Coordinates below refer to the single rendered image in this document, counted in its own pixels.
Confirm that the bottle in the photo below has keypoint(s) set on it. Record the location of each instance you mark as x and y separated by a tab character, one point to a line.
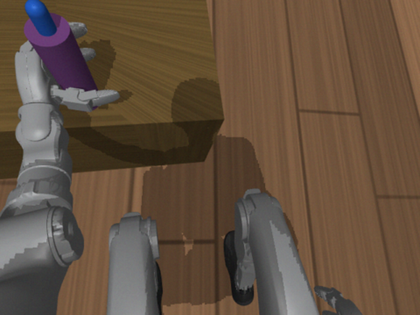
53	40

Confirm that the right robot foot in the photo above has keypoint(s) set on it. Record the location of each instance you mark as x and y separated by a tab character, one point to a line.
240	296

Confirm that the right robot hand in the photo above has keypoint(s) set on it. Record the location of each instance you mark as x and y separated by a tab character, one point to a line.
335	299

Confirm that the left robot hand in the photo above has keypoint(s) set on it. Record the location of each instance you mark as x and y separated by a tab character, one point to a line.
36	83

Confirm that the left robot arm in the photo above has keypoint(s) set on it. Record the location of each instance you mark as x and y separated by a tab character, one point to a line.
39	235

